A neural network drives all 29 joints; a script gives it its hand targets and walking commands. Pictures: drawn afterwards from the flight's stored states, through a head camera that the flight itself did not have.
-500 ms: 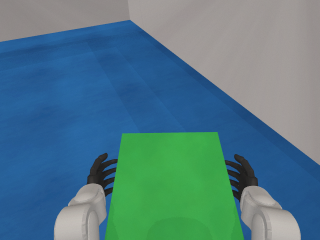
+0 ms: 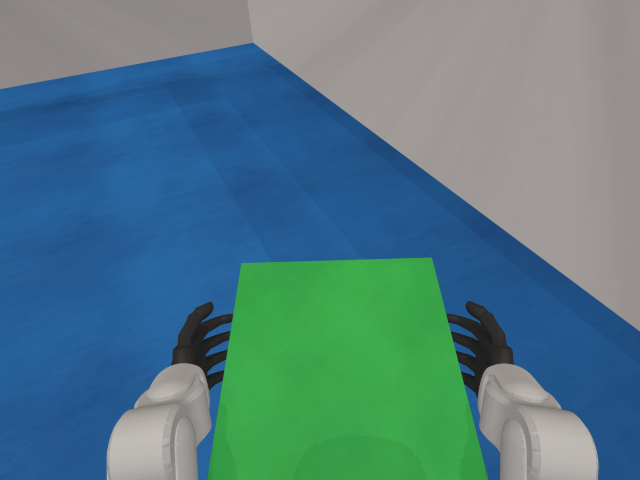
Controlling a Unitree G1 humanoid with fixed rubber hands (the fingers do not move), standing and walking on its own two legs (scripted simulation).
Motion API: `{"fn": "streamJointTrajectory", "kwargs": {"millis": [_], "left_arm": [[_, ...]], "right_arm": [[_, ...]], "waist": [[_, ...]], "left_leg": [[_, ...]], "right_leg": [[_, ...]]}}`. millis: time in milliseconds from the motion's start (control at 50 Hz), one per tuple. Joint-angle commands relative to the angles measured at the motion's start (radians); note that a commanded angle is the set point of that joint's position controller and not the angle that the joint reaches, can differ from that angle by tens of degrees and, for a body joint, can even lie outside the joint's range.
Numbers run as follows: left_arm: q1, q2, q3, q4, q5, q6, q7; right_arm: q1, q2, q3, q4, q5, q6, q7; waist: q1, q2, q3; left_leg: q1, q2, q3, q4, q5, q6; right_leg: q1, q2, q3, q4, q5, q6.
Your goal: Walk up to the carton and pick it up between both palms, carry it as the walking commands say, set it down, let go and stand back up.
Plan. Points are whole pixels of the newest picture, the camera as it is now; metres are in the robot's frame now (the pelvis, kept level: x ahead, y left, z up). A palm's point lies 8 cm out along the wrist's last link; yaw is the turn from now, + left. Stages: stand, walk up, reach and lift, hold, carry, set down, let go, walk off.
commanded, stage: carry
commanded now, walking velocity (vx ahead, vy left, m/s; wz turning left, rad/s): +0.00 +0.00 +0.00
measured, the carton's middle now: (340, 394) +0.24 +0.00 +0.02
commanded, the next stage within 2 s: hold in 0.62 s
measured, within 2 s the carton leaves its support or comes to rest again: neither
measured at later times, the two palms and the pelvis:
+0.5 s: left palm (189, 364) +0.24 +0.16 +0.10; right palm (483, 364) +0.24 -0.15 +0.09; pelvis +0.01 +0.01 +0.00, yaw +0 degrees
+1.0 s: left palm (222, 393) +0.25 +0.15 +0.02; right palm (478, 399) +0.24 -0.16 +0.02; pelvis -0.01 +0.01 +0.00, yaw +5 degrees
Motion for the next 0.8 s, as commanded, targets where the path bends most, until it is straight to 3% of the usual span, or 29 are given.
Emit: {"fn": "streamJointTrajectory", "kwargs": {"millis": [0, 600, 620, 640, 660, 680, 700, 720, 740, 780], "left_arm": [[-0.421, -0.74, -0.674, -0.135, -0.316, -0.018, -0.11], [-0.419, -0.703, -0.657, -0.141, -0.307, -0.013, -0.091], [-0.264, -0.353, -0.306, 0.209, 0.034, -0.195, -0.061], [-0.315, -0.002, -0.052, 0.56, 0.018, -0.299, -0.057], [-0.222, 0.07, -0.147, 0.594, -0.004, -0.397, -0.049], [-0.171, -0.058, -0.242, 0.504, -0.021, -0.482, -0.055], [-0.2, -0.176, -0.325, 0.426, -0.067, -0.537, -0.076], [-0.313, -0.233, -0.39, 0.334, -0.102, -0.565, -0.093], [-0.373, -0.267, -0.443, 0.271, -0.125, -0.59, -0.107], [-0.425, -0.335, -0.509, 0.202, -0.162, -0.641, -0.127]], "right_arm": [[-0.404, 0.733, 0.665, -0.1, 0.294, -0.018, 0.089], [-0.401, 0.698, 0.647, -0.103, 0.289, -0.015, 0.075], [-0.176, 0.348, 0.296, 0.248, -0.059, -0.187, 0.066], [-0.232, -0.003, -0.052, 0.599, -0.071, -0.3, 0.053], [-0.199, -0.079, 0.071, 0.653, -0.029, -0.414, 0.048], [-0.184, 0.028, 0.202, 0.512, 0.017, -0.511, 0.06], [-0.199, 0.134, 0.318, 0.368, 0.079, -0.563, 0.073], [-0.255, 0.202, 0.356, 0.214, 0.107, -0.587, 0.074], [-0.282, 0.248, 0.371, 0.156, 0.126, -0.604, 0.071], [-0.355, 0.303, 0.444, 0.108, 0.171, -0.638, 0.081]], "waist": [[-0.002, -0.022, -0.178], [-0.005, -0.011, -0.177], [-0.043, 0.073, 0.405], [-0.049, 0.008, 0.381], [-0.024, -0.011, 0.262], [0.004, -0.015, 0.119], [0.001, -0.026, -0.115], [-0.061, -0.038, -0.274], [-0.092, -0.031, -0.367], [-0.109, -0.036, -0.402]], "left_leg": [[0.058, 0.104, -0.113, -0.062, 0.129, 0.018], [0.081, 0.111, -0.119, -0.044, 0.209, 0.024], [0.048, -0.056, -0.25, -0.161, -0.167, 0.035], [0.028, -0.055, -0.281, -0.15, -0.166, 0.053], [0.096, -0.047, -0.298, -0.127, -0.047, 0.047], [0.119, -0.034, -0.296, -0.088, 0.08, 0.054], [0.164, -0.034, -0.292, -0.044, 0.287, 0.057], [0.148, -0.044, -0.293, -0.024, 0.396, 0.052], [0.123, -0.051, -0.29, -0.036, 0.428, 0.048], [0.122, -0.047, -0.295, -0.055, 0.466, 0.051]], "right_leg": [[0.084, -0.131, 0.154, -0.091, 0.101, 0.016], [0.093, -0.123, 0.13, -0.055, 0.144, 0.015], [0.176, 0.09, 0.249, -0.14, -0.057, -0.025], [0.135, 0.078, 0.276, -0.154, -0.156, -0.049], [0.151, 0.053, 0.284, -0.166, -0.093, -0.042], [0.193, 0.045, 0.285, -0.142, 0.072, -0.028], [0.315, 0.043, 0.292, -0.095, 0.336, -0.009], [0.426, 0.04, 0.296, -0.035, 0.572, 0.003], [0.509, 0.028, 0.31, 0.008, 0.733, 0.015], [0.513, 0.032, 0.309, 0.022, 0.798, 0.026]]}}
